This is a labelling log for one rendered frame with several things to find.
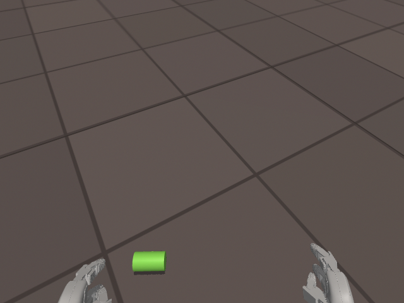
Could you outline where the can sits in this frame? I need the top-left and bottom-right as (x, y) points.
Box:
(133, 251), (167, 271)

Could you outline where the right robot hand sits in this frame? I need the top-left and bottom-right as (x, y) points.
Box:
(302, 243), (354, 303)

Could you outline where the left robot hand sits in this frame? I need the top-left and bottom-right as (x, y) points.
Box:
(58, 259), (112, 303)

